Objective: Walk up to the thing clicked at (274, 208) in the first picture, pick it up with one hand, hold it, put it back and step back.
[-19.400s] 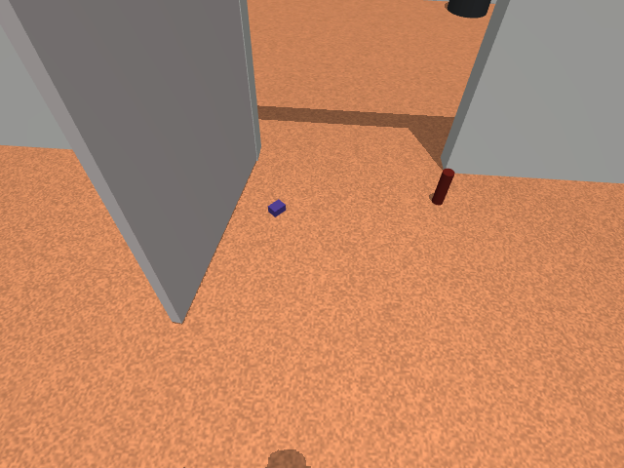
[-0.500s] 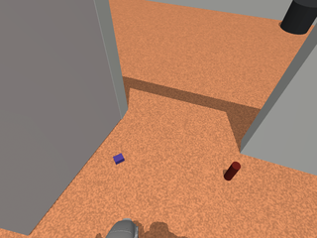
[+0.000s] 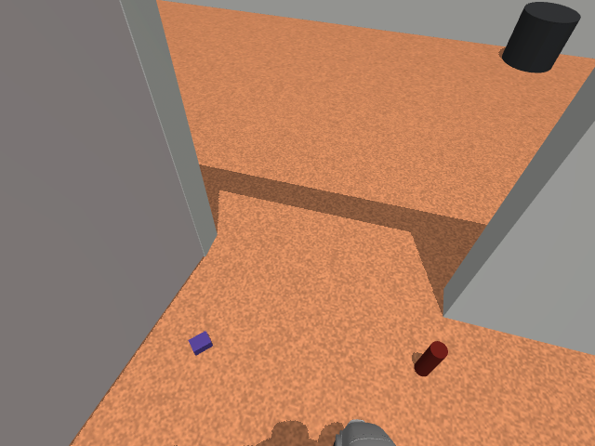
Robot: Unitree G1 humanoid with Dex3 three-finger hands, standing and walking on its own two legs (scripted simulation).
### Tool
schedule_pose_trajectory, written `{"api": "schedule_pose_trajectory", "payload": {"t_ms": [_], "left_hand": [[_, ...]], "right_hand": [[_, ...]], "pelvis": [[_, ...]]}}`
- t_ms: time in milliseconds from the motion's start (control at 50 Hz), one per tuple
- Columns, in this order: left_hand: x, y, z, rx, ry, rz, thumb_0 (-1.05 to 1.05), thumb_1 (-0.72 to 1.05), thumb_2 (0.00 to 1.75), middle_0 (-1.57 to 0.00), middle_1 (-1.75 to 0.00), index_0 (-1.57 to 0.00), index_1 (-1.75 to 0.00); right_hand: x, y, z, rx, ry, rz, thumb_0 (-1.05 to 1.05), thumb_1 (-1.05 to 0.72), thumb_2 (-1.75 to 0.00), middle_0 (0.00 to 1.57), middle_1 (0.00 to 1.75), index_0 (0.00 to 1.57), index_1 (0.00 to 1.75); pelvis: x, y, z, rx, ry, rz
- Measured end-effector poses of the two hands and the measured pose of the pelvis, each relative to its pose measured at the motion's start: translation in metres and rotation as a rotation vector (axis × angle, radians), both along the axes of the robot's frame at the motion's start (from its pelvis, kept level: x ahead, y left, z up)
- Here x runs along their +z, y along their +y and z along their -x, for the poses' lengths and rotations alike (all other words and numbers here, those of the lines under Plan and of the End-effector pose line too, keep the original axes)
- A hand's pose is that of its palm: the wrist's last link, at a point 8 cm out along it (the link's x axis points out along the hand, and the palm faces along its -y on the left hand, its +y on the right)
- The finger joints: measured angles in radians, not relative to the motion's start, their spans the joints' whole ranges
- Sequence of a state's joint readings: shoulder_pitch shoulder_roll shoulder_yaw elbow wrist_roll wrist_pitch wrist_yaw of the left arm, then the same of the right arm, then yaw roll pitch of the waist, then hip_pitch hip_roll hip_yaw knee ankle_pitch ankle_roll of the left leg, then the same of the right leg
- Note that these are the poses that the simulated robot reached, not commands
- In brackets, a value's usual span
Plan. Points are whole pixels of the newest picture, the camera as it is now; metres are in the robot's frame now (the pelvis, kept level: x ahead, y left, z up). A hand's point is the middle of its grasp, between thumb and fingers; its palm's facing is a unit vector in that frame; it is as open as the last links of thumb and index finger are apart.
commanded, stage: walk up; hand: left
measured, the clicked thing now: (200, 343) +0.52 +0.31 -0.75
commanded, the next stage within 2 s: stand in 1.96 s
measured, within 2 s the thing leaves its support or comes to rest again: neither
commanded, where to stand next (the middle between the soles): +0.13 +0.01 m, yaw +1 degrees
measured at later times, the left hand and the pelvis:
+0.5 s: hand out of the picture +0.12 +0.27 -0.15, palm faces +0.03 -0.93 -0.36, open 7.4 cm; pelvis +0.04 +0.00 -0.01, yaw +2 degrees
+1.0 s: hand out of the picture +0.12 +0.27 -0.14, palm faces +0.03 -0.93 -0.38, open 7.4 cm; pelvis +0.07 +0.00 +0.01, yaw +2 degrees
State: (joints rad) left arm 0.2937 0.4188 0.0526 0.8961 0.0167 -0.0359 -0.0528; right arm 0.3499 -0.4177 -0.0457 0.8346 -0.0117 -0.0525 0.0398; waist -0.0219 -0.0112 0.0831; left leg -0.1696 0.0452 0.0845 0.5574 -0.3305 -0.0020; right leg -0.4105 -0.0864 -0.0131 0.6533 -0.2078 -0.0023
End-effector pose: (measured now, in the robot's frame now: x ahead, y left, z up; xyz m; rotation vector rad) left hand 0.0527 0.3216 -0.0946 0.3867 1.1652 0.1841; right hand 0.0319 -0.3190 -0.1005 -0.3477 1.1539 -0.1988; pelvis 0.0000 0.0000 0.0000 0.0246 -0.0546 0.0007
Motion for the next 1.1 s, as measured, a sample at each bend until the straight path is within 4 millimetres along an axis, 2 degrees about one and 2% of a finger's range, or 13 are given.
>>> {"api": "schedule_pose_trajectory", "payload": {"t_ms": [60, 100, 180, 280, 360, 440, 520, 600, 740, 840, 940, 1100], "left_hand": [[0.002, -0.012, -0.017, 0.01, -0.025, -0.046, 0.01, 0.91, 0.89, -0.21, -0.3, -0.2, -0.3], [0.006, -0.021, -0.024, 0.012, -0.039, -0.05, 0.01, 0.91, 0.89, -0.21, -0.3, -0.2, -0.3], [0.018, -0.035, -0.034, 0.019, -0.054, -0.046, 0.01, 0.91, 0.89, -0.21, -0.3, -0.21, -0.3], [0.02, -0.034, -0.039, 0.025, -0.052, -0.051, 0.01, 0.9, 0.89, -0.21, -0.3, -0.21, -0.3], [0.008, -0.025, -0.043, 0.04, -0.054, -0.039, 0.01, 0.9, 0.89, -0.21, -0.3, -0.21, -0.3], [-0.014, -0.012, -0.05, 0.06, -0.055, -0.009, 0.01, 0.9, 0.89, -0.21, -0.3, -0.21, -0.3], [-0.024, -0.011, -0.054, 0.075, -0.035, 0.037, 0.01, 0.91, 0.89, -0.21, -0.3, -0.21, -0.3], [-0.029, -0.011, -0.049, 0.078, -0.007, 0.058, 0.01, 0.91, 0.89, -0.21, -0.3, -0.21, -0.3], [-0.022, -0.012, -0.032, 0.111, 0.06, 0.05, 0.01, 0.91, 0.89, -0.21, -0.3, -0.21, -0.3], [-0.013, -0.01, -0.03, 0.126, 0.088, 0.03, 0.01, 0.91, 0.89, -0.21, -0.3, -0.21, -0.3], [-0.005, -0.008, -0.043, 0.129, 0.084, 0.014, 0.01, 0.91, 0.89, -0.21, -0.3, -0.21, -0.3], [0.0, -0.011, -0.08, 0.101, 0.028, 0.017, 0.01, 0.91, 0.89, -0.21, -0.3, -0.21, -0.3]], "right_hand": [[-0.023, -0.012, -0.018, -0.007, 0.027, -0.024, 0.0, -0.9, -0.89, 0.2, 0.3, 0.2, 0.3], [-0.03, -0.011, -0.031, 0.002, 0.041, -0.041, 0.0, -0.91, -0.89, 0.2, 0.3, 0.2, 0.3], [-0.031, -0.008, -0.055, 0.028, 0.047, -0.073, 0.0, -0.91, -0.89, 0.2, 0.3, 0.2, 0.3], [-0.028, -0.006, -0.074, 0.043, 0.047, -0.071, 0.0, -0.91, -0.89, 0.2, 0.3, 0.2, 0.3], [-0.025, -0.003, -0.082, 0.045, 0.057, -0.042, 0.0, -0.91, -0.89, 0.2, 0.3, 0.2, 0.3], [-0.021, 0.005, -0.086, 0.039, 0.055, 0.001, 0.0, -0.91, -0.89, 0.2, 0.3, 0.2, 0.3], [-0.009, 0.015, -0.089, 0.039, 0.044, 0.014, 0.0, -0.91, -0.89, 0.2, 0.3, 0.2, 0.3], [-0.003, 0.021, -0.1, 0.046, 0.029, 0.012, 0.0, -0.91, -0.89, 0.2, 0.3, 0.2, 0.3], [-0.004, 0.035, -0.128, 0.069, 0.005, -0.035, 0.0, -0.91, -0.89, 0.2, 0.3, 0.2, 0.3], [-0.007, 0.041, -0.144, 0.078, 0.003, -0.067, 0.0, -0.91, -0.89, 0.2, 0.3, 0.2, 0.3], [-0.009, 0.041, -0.151, 0.065, 0.012, -0.078, 0.0, -0.91, -0.89, 0.2, 0.3, 0.2, 0.3], [-0.006, 0.035, -0.149, 0.026, 0.032, -0.067, 0.0, -0.91, -0.89, 0.2, 0.3, 0.2, 0.3]], "pelvis": [[-0.01, -0.014, -0.014, 0.001, -0.002, 0.017], [-0.009, -0.019, -0.019, 0.005, -0.003, 0.012], [0.0, -0.023, -0.028, 0.007, 0.003, -0.004], [0.003, -0.022, -0.037, 0.014, 0.006, 0.007], [-0.002, -0.016, -0.042, 0.029, 0.003, 0.023], [-0.01, -0.005, -0.042, 0.042, -0.008, 0.013], [-0.006, 0.003, -0.043, 0.039, -0.003, 0.029], [-0.003, 0.005, -0.045, 0.038, -0.001, 0.041], [0.004, 0.005, -0.054, 0.04, 0.003, 0.045], [0.009, 0.004, -0.062, 0.04, 0.011, 0.04], [0.013, 0.004, -0.068, 0.039, 0.013, 0.034], [0.016, 0.004, -0.075, 0.034, 0.009, 0.027]]}}
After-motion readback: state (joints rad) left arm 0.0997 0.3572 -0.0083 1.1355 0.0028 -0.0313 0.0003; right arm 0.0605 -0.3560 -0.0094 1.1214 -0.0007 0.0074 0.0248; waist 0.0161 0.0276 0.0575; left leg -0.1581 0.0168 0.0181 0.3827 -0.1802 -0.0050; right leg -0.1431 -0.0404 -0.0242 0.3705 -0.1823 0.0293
